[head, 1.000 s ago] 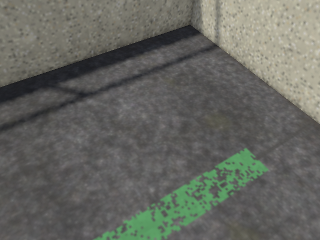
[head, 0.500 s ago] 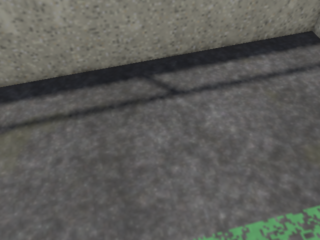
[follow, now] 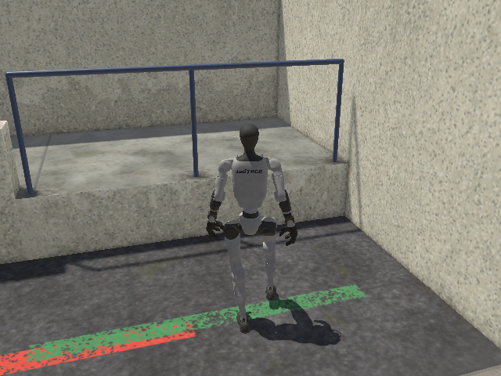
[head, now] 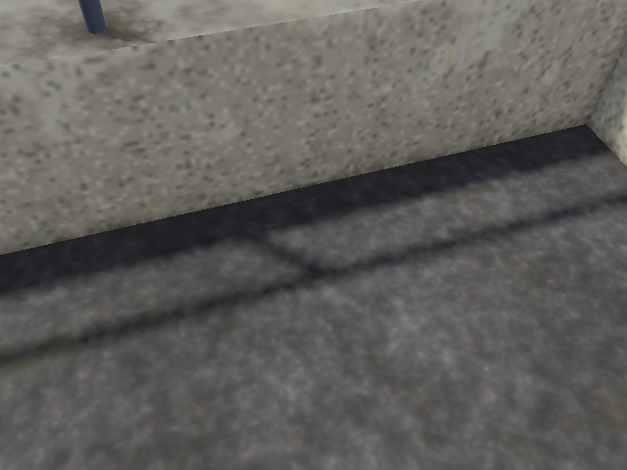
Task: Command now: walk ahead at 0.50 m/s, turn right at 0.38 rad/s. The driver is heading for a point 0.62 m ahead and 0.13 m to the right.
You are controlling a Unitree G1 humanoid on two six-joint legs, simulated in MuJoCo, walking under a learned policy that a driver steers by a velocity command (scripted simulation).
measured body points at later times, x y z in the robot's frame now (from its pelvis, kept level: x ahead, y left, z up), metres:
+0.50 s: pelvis +0.28 -0.04 +0.00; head +0.31 -0.06 +0.45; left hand +0.36 +0.23 -0.12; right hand +0.39 -0.32 -0.11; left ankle +0.48 +0.10 -0.68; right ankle +0.21 -0.07 -0.74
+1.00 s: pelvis +0.51 -0.07 +0.01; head +0.55 -0.07 +0.45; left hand +0.75 +0.08 -0.12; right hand +0.41 -0.32 -0.12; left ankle +0.57 +0.02 -0.74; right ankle +0.51 -0.20 -0.70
